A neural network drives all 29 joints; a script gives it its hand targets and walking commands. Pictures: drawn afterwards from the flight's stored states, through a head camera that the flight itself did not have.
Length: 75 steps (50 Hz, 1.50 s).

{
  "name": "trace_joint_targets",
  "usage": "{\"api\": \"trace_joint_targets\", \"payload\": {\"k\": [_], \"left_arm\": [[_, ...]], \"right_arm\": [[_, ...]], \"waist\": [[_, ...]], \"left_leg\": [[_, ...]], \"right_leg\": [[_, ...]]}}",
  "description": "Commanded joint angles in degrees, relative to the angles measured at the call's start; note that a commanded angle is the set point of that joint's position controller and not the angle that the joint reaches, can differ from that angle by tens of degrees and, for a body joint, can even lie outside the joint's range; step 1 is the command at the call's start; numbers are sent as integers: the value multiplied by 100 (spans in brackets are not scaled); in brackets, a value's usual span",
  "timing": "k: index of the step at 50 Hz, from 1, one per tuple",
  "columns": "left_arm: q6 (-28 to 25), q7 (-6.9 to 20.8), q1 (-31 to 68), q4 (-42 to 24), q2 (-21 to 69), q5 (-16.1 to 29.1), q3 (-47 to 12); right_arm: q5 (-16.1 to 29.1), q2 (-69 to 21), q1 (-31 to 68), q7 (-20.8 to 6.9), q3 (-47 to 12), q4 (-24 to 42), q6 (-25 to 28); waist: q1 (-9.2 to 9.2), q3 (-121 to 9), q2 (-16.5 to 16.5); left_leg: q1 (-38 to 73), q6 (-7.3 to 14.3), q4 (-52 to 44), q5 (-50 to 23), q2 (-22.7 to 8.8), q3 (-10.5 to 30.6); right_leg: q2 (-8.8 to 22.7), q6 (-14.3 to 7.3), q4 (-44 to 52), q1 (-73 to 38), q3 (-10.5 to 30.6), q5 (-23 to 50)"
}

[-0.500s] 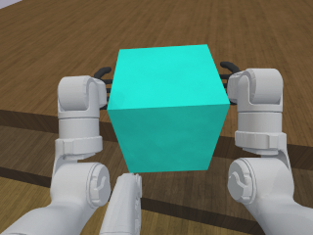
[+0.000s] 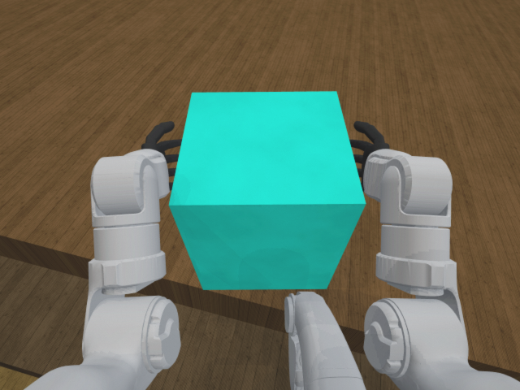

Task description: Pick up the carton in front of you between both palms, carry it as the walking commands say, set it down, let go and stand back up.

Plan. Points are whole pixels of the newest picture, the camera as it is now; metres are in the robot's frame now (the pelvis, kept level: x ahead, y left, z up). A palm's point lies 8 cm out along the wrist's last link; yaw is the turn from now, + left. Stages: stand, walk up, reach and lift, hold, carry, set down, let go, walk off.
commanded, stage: carry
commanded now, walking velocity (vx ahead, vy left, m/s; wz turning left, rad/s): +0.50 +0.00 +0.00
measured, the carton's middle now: (264, 198) +0.38 -0.01 +0.09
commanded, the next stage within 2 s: none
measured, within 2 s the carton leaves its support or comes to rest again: neither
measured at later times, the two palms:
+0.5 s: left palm out of the picture +0.64 +0.18 +0.36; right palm out of the picture +0.67 -0.12 +0.35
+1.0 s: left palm out of the picture +1.02 +0.18 +0.51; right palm out of the picture +0.97 -0.11 +0.51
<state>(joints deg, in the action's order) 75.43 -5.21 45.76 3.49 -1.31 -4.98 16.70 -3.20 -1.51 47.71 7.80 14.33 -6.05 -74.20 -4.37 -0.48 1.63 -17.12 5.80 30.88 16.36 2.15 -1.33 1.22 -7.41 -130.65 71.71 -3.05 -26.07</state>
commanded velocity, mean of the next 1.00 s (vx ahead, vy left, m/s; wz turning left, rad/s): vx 0.50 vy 0.00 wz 0.00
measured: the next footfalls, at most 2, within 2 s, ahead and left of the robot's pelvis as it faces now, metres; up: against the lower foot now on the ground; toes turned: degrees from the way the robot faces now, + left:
right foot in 0.16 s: +0.26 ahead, -0.09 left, +0.18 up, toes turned -7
left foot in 0.70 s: +0.70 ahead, +0.15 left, +0.36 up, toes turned +7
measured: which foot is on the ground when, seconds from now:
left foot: down 0.00-0.24, up 0.26-0.68, down 0.70-1.00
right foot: up 0.00-0.14, down 0.16-0.70, up 0.72-1.00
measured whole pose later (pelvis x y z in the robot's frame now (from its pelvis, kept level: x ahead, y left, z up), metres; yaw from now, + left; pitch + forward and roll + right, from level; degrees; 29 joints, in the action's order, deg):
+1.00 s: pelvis +0.60 +0.08 +0.34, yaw -3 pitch +4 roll +0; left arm 79.5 -4.9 55.4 6.5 -2.4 -6.6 22.0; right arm -1.4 0.1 56.1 11.6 15.0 -8.9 -77.5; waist -6.7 2.3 0.3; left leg -27.5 6.2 38.0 15.0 -0.3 -11.1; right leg 0.2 -5.8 -83.6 46.1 -0.7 -20.3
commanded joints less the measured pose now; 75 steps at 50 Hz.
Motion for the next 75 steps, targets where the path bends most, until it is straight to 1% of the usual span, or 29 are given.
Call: {"api": "trace_joint_targets", "payload": {"k": [1,5,7,9,11,12,13,14,16,17,19,24,28,30,32,34,35,36,37,38,41,45,59,63,64,66,67,70,75], "left_arm": [[-26,763,4679,-254,5764,2278,-3828],[207,579,4882,280,5782,2426,-3643],[256,523,4802,615,5892,2543,-3466],[280,591,5219,654,6181,2778,-3467],[180,720,5450,591,6582,3047,-3469],[54,806,5435,577,6869,3156,-3475],[-97,875,4966,701,6937,3183,-3431],[-186,941,5030,569,7065,3199,-3390],[-307,1073,5888,-49,7280,3429,-3616],[-333,1129,6168,-258,7397,3581,-3710],[-324,1197,6285,-447,7338,3724,-3773],[57,1097,5355,-129,6401,3251,-3259],[347,1157,5034,405,5742,2916,-2795],[433,1210,5211,593,5580,2890,-2548],[533,1205,5347,753,5361,2758,-2298],[567,1205,5474,859,5381,2480,-2065],[555,1211,5483,910,5393,2353,-1957],[491,1204,5165,1058,5468,2151,-1854],[428,1193,5020,1089,5377,1843,-1700],[400,1144,4901,1241,5232,1654,-1646],[270,1031,5279,584,5285,1619,-1808],[303,903,5270,190,5509,1853,-2353],[384,939,4932,1349,5923,2219,-2647],[258,1057,4680,1940,6139,2314,-2368],[190,1095,4563,2050,6169,2329,-2278],[37,1123,4611,2156,6096,2270,-2111],[-51,1145,4547,2022,6271,2344,-2104],[-291,1221,5277,836,6770,2720,-2605],[-458,1124,4725,-36,6925,2797,-3157]], "right_arm": [[2476,-5616,4252,-1542,-3151,517,-130],[2341,-4842,4082,-1547,-2560,-67,-359],[2168,-4747,3978,-1540,-2232,-500,-435],[1897,-4693,3976,-1471,-2026,-686,-431],[1710,-4838,4302,-1415,-1929,-471,-376],[1658,-4945,4481,-1410,-1935,-474,-348],[1631,-5210,4092,-1426,-1970,-719,-328],[1533,-5262,4119,-1420,-1973,-673,-238],[1495,-5233,4403,-1368,-1953,-357,-156],[1533,-5116,4616,-1301,-2014,-142,-115],[1573,-5027,4641,-1158,-2215,176,-65],[1825,-5061,4542,-979,-2802,364,-310],[1905,-4962,4656,-891,-2768,-99,-544],[2005,-5001,4962,-827,-2731,-238,-620],[2230,-5364,5156,-802,-2729,-447,-682],[2494,-5789,5420,-838,-2817,-428,-657],[2646,-5990,5691,-888,-2917,-171,-603],[2789,-6036,5830,-966,-2882,-114,-530],[3047,-6355,5949,-1058,-3050,-114,-415],[3134,-6563,5898,-1156,-3011,-28,-350],[3483,-6872,6603,-1326,-3175,802,-154],[3283,-6693,6140,-1268,-3117,805,-196],[2361,-5671,4692,-1508,-2317,-1030,-411],[2100,-5589,4327,-1414,-2044,-1363,-284],[2032,-5598,4246,-1400,-1987,-1456,-241],[1896,-5779,4229,-1365,-1899,-1637,-171],[1872,-5771,4293,-1341,-1923,-1538,-125],[2074,-6288,4574,-1254,-2286,-911,36],[2435,-6740,4202,-1107,-3108,34,265]], "waist": [[57,-1962,-544],[303,-1857,-1800],[636,-2473,-1744],[986,-3107,-1647],[1703,-3817,-1839],[1741,-3730,-677],[1355,-4033,1438],[1401,-4315,467],[1153,-3087,-389],[671,-2754,-519],[620,-2174,-743],[1240,-1929,432],[998,-1403,527],[806,-1300,711],[375,-2128,1366],[-431,-3222,2167],[-874,-3597,1936],[-656,-4399,889],[-383,-4913,-1369],[-232,-5176,-1122],[97,-3732,-615],[-234,-3301,-181],[-14,-2094,-1258],[539,-2296,-1122],[688,-2643,-771],[593,-3063,1324],[756,-2956,1301],[507,-2533,306],[445,-2887,486]], "left_leg": [[2199,598,-1246,-360,-1214,1471],[1445,727,-2209,-3164,-986,269],[1700,466,-1544,-7860,-890,-744],[1632,306,-578,-11452,-1230,-484],[2481,-238,1928,-12254,-1194,-397],[1365,-443,4111,-6956,-537,-13],[-1726,-990,7110,-792,781,859],[-2967,-625,8955,-330,806,1527],[-4490,-2,9438,-83,343,1621],[-4319,127,8862,-369,19,1694],[-4192,187,8270,-534,-164,1080],[-6765,206,9476,808,-534,-197],[-7431,244,7974,1548,-906,-425],[-4702,177,5714,801,-783,-1372],[-2090,378,4307,-290,-249,-1775],[-364,307,3109,-436,391,-1625],[551,128,1574,-248,485,-1061],[2122,680,558,729,-439,1292],[2520,1534,-400,-196,-1862,4471],[2247,1510,-271,-89,-1775,4520],[1287,1064,12,284,-1638,3255],[2210,1126,-151,-1392,-1772,2596],[1794,403,-923,-2746,-1228,93],[1621,-120,460,-4446,-1102,-592],[930,-309,1354,-3699,-996,-697],[-1935,-618,3843,940,-37,-256],[-2789,-506,4545,1265,-23,168],[-2629,-380,4133,342,-640,385],[-2433,-668,2831,-337,-799,45]], "right_leg": [[155,103,506,1479,-458,273],[209,170,2364,-285,-1081,780],[-80,-148,3649,-1861,-1285,745],[-438,-208,5649,-3892,-1299,1149],[-1059,110,8288,-5080,-1526,713],[-281,-348,9663,-6224,205,2384],[1218,-1552,9641,-8336,3508,7272],[1445,-2048,9834,-8658,4472,5910],[1500,-1376,9909,-8079,4085,2708],[1459,-930,10109,-7626,3338,2253],[1396,-483,10446,-6799,2337,857],[1645,-1082,11135,-8551,2012,2855],[1259,-438,11809,-8764,1179,1815],[861,-568,12996,-6832,-13,3120],[901,-414,12543,-6353,-697,7780],[1078,-62,10304,-7170,-758,10644],[967,221,8450,-7265,-729,10075],[445,389,6556,-5641,-152,6787],[-693,630,3594,-4319,585,1990],[-567,323,2246,-4055,1655,1814],[-43,52,2328,-2669,1205,1297],[-42,113,3324,-1883,719,184],[96,447,8989,-3063,-589,2139],[-412,349,10380,-5108,-1068,2511],[-238,304,10377,-6362,-837,2319],[2153,-580,10549,-8515,3294,2669],[2115,-907,10964,-8402,3830,1792],[1761,-419,11324,-7178,2449,1251],[1460,-355,11738,-7370,1168,1506]]}}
